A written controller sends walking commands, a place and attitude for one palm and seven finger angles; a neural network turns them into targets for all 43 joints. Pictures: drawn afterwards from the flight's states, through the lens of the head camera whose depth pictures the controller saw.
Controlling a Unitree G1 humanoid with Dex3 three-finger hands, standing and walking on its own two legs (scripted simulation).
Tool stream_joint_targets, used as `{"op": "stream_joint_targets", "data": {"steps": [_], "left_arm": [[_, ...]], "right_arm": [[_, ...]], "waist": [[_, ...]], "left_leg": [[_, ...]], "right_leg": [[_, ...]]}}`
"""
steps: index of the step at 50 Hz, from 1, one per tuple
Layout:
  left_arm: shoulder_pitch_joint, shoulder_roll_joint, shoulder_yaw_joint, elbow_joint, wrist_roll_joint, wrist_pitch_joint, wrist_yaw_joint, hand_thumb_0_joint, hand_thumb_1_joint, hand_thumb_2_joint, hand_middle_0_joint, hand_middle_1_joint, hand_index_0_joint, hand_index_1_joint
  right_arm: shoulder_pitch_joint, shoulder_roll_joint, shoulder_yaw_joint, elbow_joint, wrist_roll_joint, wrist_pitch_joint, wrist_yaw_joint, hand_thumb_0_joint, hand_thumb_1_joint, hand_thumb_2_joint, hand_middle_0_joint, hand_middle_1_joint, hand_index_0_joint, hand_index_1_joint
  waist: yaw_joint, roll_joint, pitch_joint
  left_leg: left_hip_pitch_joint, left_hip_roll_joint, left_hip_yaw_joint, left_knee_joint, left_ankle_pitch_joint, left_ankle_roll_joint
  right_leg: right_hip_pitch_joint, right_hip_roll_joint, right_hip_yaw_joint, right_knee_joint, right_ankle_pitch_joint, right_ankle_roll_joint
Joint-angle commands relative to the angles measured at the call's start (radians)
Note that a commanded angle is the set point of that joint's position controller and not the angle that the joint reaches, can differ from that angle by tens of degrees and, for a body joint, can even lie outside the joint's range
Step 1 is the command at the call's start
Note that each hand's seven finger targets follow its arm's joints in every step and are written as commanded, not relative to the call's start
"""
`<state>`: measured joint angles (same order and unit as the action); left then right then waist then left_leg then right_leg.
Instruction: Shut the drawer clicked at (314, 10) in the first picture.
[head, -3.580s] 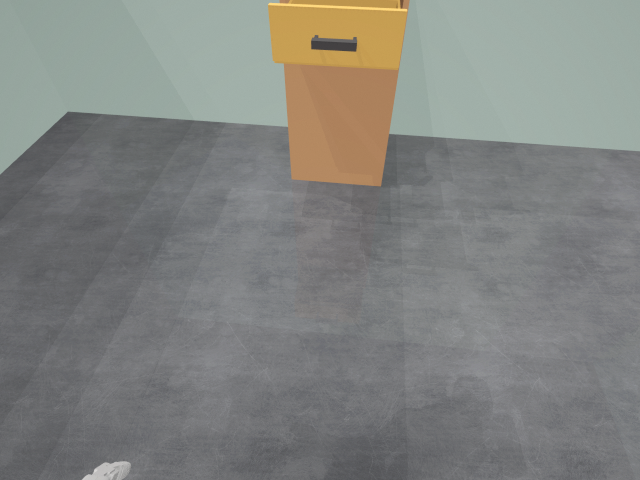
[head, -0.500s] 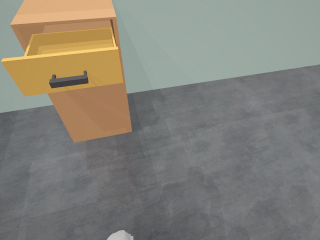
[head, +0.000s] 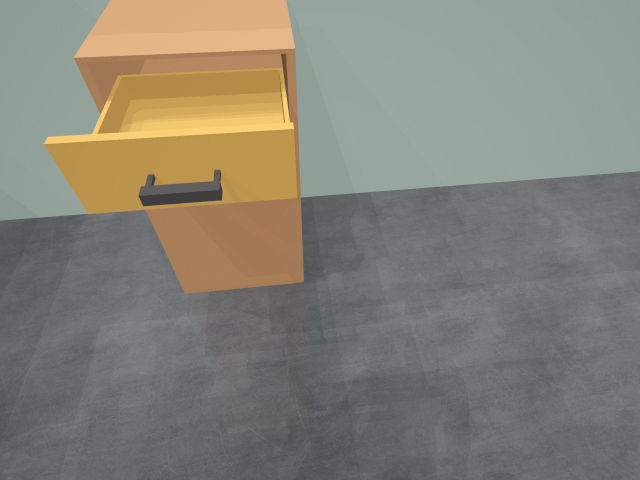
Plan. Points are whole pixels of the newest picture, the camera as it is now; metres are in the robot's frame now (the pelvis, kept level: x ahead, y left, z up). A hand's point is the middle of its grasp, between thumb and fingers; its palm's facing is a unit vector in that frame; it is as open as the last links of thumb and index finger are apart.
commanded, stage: turn to face it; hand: left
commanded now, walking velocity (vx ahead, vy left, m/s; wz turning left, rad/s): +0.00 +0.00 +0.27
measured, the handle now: (183, 185) +0.57 +0.26 +0.02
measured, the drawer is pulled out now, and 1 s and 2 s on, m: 0.28 0.28 0.28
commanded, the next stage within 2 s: take the last steps up to it in 0.12 s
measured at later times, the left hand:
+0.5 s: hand out of the picture -0.04 +0.18 -0.18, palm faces +0.24 -0.95 -0.19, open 7.4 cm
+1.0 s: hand (214, 438) +0.21 +0.17 -0.17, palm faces +0.17 -0.97 -0.20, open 7.4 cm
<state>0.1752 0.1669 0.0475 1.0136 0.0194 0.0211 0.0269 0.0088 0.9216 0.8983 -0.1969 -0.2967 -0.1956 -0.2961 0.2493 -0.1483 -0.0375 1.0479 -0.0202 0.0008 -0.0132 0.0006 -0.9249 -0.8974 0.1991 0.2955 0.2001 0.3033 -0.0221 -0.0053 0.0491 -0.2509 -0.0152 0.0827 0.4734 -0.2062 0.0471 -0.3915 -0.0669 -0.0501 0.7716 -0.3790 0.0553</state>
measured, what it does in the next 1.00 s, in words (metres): walks ahead: right foot, then left foot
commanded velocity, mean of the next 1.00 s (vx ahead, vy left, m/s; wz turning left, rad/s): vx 0.23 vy -0.01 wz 0.07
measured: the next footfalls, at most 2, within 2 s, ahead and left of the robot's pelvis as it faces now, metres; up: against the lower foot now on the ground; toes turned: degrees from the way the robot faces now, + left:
right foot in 0.06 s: +0.08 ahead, -0.12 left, +0.00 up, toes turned -3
left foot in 0.48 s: +0.02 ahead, +0.12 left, +0.00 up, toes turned +15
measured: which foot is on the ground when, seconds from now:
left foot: down 0.00-0.08, up 0.10-0.46, down 0.48-0.90, up 0.92-1.00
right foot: up 0.00-0.04, down 0.06-0.50, up 0.52-0.88, down 0.90-1.00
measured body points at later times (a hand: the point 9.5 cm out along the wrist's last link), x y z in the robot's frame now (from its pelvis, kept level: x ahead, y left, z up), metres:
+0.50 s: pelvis +0.02 +0.00 +0.00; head +0.02 +0.01 +0.45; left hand -0.05 +0.23 -0.16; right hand +0.12 -0.24 -0.14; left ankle -0.02 +0.10 -0.74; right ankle +0.04 -0.12 -0.74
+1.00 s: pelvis +0.15 -0.02 -0.01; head +0.18 -0.02 +0.44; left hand +0.20 +0.22 -0.15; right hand +0.12 -0.24 -0.17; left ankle +0.03 +0.09 -0.66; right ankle +0.22 -0.11 -0.74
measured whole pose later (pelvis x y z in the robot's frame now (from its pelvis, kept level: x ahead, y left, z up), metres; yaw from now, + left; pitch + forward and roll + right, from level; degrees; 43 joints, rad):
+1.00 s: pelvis +0.15 -0.02 -0.01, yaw +9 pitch -2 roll +0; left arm 0.16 0.15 0.05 1.02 0.02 -0.06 0.00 0.01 0.91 0.90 -0.20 -0.30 -0.20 -0.30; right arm 0.38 -0.15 -0.05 1.16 -0.01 -0.01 -0.01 0.00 -0.91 -0.90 0.20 0.30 0.20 0.30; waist -0.03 0.03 0.09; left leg -0.31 0.07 0.05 1.12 -0.45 0.02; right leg -0.33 -0.05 -0.16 0.60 -0.25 -0.04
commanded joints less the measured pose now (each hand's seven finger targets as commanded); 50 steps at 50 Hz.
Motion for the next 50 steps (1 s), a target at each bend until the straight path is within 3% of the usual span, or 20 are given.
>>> {"op": "stream_joint_targets", "data": {"steps": [1,2,4,5,6,10,17,22,23,24,25,27,31,40,43,44,45,46,48,50], "left_arm": [[0.113,0.060,0.014,-0.037,-0.005,-0.021,0.008,0.000,0.900,0.900,-0.200,-0.300,-0.200,-0.300],[0.144,0.081,0.016,-0.036,-0.002,-0.030,0.012,0.000,0.900,0.900,-0.200,-0.300,-0.200,-0.300],[0.146,0.213,0.029,-0.053,0.007,-0.038,0.014,0.000,0.900,0.900,-0.200,-0.300,-0.200,-0.300],[0.124,0.204,0.034,-0.065,0.002,-0.041,0.014,0.000,0.900,0.900,-0.200,-0.300,-0.200,-0.300],[0.086,0.170,0.026,-0.069,0.003,-0.034,0.018,0.000,0.900,0.900,-0.200,-0.300,-0.200,-0.300],[0.060,0.144,0.024,-0.089,0.004,-0.038,0.015,0.000,0.900,0.900,-0.200,-0.300,-0.200,-0.300],[0.188,0.181,0.035,-0.019,0.016,-0.048,-0.002,0.000,0.900,0.900,-0.200,-0.300,-0.200,-0.300],[0.146,0.166,0.027,0.011,0.001,-0.042,-0.014,0.000,0.900,0.900,-0.200,-0.300,-0.200,-0.300],[0.132,0.128,0.018,0.005,-0.005,-0.039,-0.019,0.000,0.900,0.900,-0.200,-0.300,-0.200,-0.300],[0.114,0.072,0.006,-0.020,-0.006,-0.038,-0.027,0.000,0.900,0.900,-0.200,-0.300,-0.200,-0.300],[0.044,0.071,0.002,-0.057,0.005,-0.042,-0.030,0.000,0.900,0.900,-0.200,-0.300,-0.200,-0.300],[-0.005,0.096,0.013,-0.057,0.014,-0.039,-0.036,0.000,0.900,0.900,-0.200,-0.300,-0.200,-0.300],[0.085,0.069,0.011,0.000,0.006,-0.042,-0.051,0.000,0.900,0.900,-0.200,-0.300,-0.200,-0.300],[-0.028,0.041,0.012,-0.042,0.001,-0.049,-0.050,0.000,0.900,0.900,-0.200,-0.300,-0.200,-0.300],[0.186,0.088,0.033,0.029,0.006,-0.066,-0.045,0.000,0.900,0.900,-0.200,-0.300,-0.200,-0.300],[0.320,0.163,0.051,0.068,0.013,-0.080,-0.036,0.000,0.900,0.900,-0.200,-0.300,-0.200,-0.300],[0.413,0.259,0.069,0.085,0.004,-0.083,-0.026,0.000,0.900,0.900,-0.200,-0.300,-0.200,-0.300],[0.379,0.251,0.064,0.079,-0.008,-0.077,-0.017,0.000,0.900,0.900,-0.200,-0.300,-0.200,-0.300],[0.196,0.165,0.043,0.030,-0.005,-0.071,-0.008,0.000,0.900,0.900,-0.200,-0.300,-0.200,-0.300],[0.120,0.096,0.020,0.012,0.003,-0.081,-0.004,0.000,0.900,0.900,-0.200,-0.300,-0.200,-0.300]], "right_arm": [[-0.002,-0.167,-0.043,-0.061,0.002,0.000,-0.006,0.000,-0.900,-0.900,0.200,0.300,0.200,0.300],[-0.006,-0.145,-0.040,-0.065,0.008,-0.001,-0.002,0.000,-0.900,-0.900,0.200,0.300,0.200,0.300],[0.002,-0.077,-0.031,-0.098,0.014,0.007,0.007,0.000,-0.900,-0.900,0.200,0.300,0.200,0.300],[-0.011,-0.110,-0.040,-0.096,0.004,0.030,0.004,0.000,-0.900,-0.900,0.200,0.300,0.200,0.300],[-0.009,-0.110,-0.044,-0.081,0.003,0.037,0.005,0.000,-0.900,-0.900,0.200,0.300,0.200,0.300],[0.009,-0.098,-0.041,-0.057,0.004,0.044,0.013,0.000,-0.900,-0.900,0.200,0.300,0.200,0.300],[-0.073,-0.085,-0.025,-0.091,-0.001,0.017,0.025,0.000,-0.900,-0.900,0.200,0.300,0.200,0.300],[0.073,-0.080,-0.013,-0.029,0.000,-0.012,0.017,0.000,-0.900,-0.900,0.200,0.300,0.200,0.300],[0.132,-0.122,-0.019,-0.005,-0.001,-0.021,0.008,0.000,-0.900,-0.900,0.200,0.300,0.200,0.300],[0.192,-0.200,-0.034,0.007,-0.010,-0.023,0.001,0.000,-0.900,-0.900,0.200,0.300,0.200,0.300],[0.218,-0.246,-0.042,0.003,-0.012,-0.019,-0.002,0.000,-0.900,-0.900,0.200,0.300,0.200,0.300],[0.181,-0.201,-0.031,0.005,-0.008,-0.028,-0.011,0.000,-0.900,-0.900,0.200,0.300,0.200,0.300],[0.122,-0.140,-0.013,-0.001,0.004,-0.060,-0.018,0.000,-0.900,-0.900,0.200,0.300,0.200,0.300],[0.194,-0.143,-0.031,0.064,-0.011,-0.062,-0.017,0.000,-0.900,-0.900,0.200,0.300,0.200,0.300],[0.165,-0.132,-0.028,0.070,-0.002,-0.060,-0.014,0.000,-0.900,-0.900,0.200,0.300,0.200,0.300],[0.186,-0.092,-0.022,0.059,0.009,-0.065,-0.005,0.000,-0.900,-0.900,0.200,0.300,0.200,0.300],[0.202,-0.046,-0.011,0.024,0.017,-0.069,-0.001,0.000,-0.900,-0.900,0.200,0.300,0.200,0.300],[0.148,-0.083,-0.018,0.007,0.019,-0.056,-0.004,0.000,-0.900,-0.900,0.200,0.300,0.200,0.300],[0.063,-0.072,-0.026,-0.004,0.004,-0.048,0.005,0.000,-0.900,-0.900,0.200,0.300,0.200,0.300],[0.103,-0.042,-0.021,0.014,-0.006,-0.031,0.010,0.000,-0.900,-0.900,0.200,0.300,0.200,0.300]], "waist": [[0.044,0.086,-0.051],[0.060,0.017,-0.065],[0.049,-0.260,-0.068],[0.052,-0.300,-0.059],[0.030,-0.221,-0.026],[0.018,-0.133,-0.019],[0.085,-0.166,-0.023],[0.007,-0.111,-0.029],[-0.018,0.018,-0.035],[-0.046,0.237,-0.001],[-0.070,0.289,0.075],[-0.055,0.223,0.154],[0.011,0.104,0.077],[-0.010,0.139,0.078],[0.098,0.051,-0.011],[0.147,-0.106,-0.110],[0.149,-0.309,-0.203],[0.148,-0.234,-0.174],[0.090,-0.112,-0.002],[0.029,-0.073,0.015]], "left_leg": [[-0.054,0.228,-0.249,-0.082,0.230,0.091],[-0.097,0.180,-0.218,-0.009,0.142,0.046],[-0.203,0.000,-0.049,0.285,-0.321,-0.057],[-0.189,0.028,-0.098,0.424,-0.361,-0.056],[-0.200,0.032,-0.095,0.531,-0.315,-0.059],[-0.217,0.055,-0.081,0.613,-0.208,-0.083],[-0.161,0.062,-0.013,0.286,-0.267,-0.066],[0.175,0.040,0.047,-0.069,-0.118,-0.041],[0.283,0.119,-0.064,-0.141,-0.169,-0.018],[0.318,0.308,-0.318,-0.249,-0.325,0.056],[0.254,0.414,-0.481,-0.348,-0.413,0.135],[0.177,0.396,-0.436,-0.365,-0.389,0.159],[0.205,0.281,-0.194,-0.317,0.055,0.121],[0.186,0.293,-0.120,-0.221,0.218,0.112],[0.067,0.214,-0.039,0.048,0.251,0.051],[-0.107,0.135,0.031,0.316,0.113,0.009],[-0.300,0.027,0.043,0.620,-0.354,-0.019],[-0.314,0.062,-0.053,0.768,-0.375,-0.006],[-0.352,0.140,-0.093,0.811,-0.212,-0.005],[-0.261,0.157,-0.073,0.715,-0.129,-0.029]], "right_leg": [[0.198,0.024,-0.014,-0.244,0.143,-0.009],[0.281,-0.023,0.038,-0.378,0.218,-0.017],[0.262,-0.363,0.327,-0.511,0.342,-0.177],[0.173,-0.358,0.343,-0.544,0.312,-0.213],[0.155,-0.327,0.299,-0.542,0.309,-0.222],[0.181,-0.243,0.111,-0.495,0.385,-0.195],[0.273,-0.263,0.155,-0.559,0.065,-0.212],[0.079,-0.169,0.065,-0.492,-0.147,-0.139],[-0.032,-0.118,0.013,-0.378,-0.160,-0.100],[-0.181,-0.019,-0.095,-0.158,-0.128,-0.055],[-0.283,0.016,-0.099,0.018,-0.168,-0.050],[-0.333,-0.034,0.003,0.213,-0.094,-0.064],[-0.247,-0.046,-0.004,0.241,0.097,-0.041],[-0.078,-0.014,-0.069,-0.108,0.110,-0.058],[0.279,0.029,-0.083,-0.260,0.191,-0.088],[0.508,-0.138,0.126,-0.319,0.139,-0.150],[0.636,-0.371,0.481,-0.464,0.223,-0.248],[0.531,-0.396,0.522,-0.526,0.106,-0.285],[0.270,-0.335,0.384,-0.578,-0.084,-0.255],[0.135,-0.264,0.201,-0.590,0.068,-0.212]]}}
